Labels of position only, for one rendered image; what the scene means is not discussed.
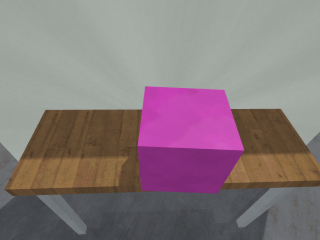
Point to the table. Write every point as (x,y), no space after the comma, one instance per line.
(92,151)

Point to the carton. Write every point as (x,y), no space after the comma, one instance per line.
(188,140)

